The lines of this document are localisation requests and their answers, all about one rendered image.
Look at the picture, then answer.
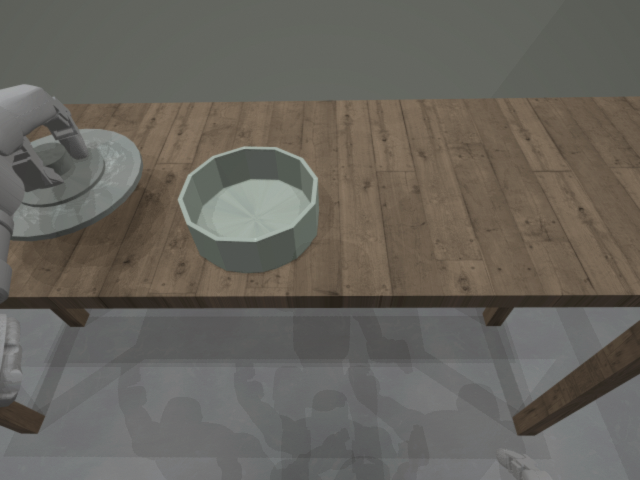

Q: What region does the left robot forearm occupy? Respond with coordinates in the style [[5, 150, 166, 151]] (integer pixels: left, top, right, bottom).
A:
[[0, 106, 25, 304]]

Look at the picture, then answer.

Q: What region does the knob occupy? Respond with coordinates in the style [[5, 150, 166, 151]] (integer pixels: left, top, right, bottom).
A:
[[33, 143, 73, 176]]

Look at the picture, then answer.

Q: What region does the robot right hand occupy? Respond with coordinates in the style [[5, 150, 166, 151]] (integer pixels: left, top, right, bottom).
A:
[[496, 448, 553, 480]]

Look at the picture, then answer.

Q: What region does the robot left hand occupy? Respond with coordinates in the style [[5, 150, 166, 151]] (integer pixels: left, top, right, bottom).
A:
[[0, 84, 88, 192]]

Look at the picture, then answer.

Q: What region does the robot left upper arm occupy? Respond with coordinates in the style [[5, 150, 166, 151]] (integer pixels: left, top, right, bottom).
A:
[[0, 314, 23, 407]]

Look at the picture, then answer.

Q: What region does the table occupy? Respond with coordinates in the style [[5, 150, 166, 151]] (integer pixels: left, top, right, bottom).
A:
[[0, 96, 640, 436]]

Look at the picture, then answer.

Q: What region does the lid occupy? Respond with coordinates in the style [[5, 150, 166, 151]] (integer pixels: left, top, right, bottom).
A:
[[10, 129, 143, 241]]

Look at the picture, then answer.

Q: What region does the pot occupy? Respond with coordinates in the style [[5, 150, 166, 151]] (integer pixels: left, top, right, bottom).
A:
[[178, 146, 319, 273]]

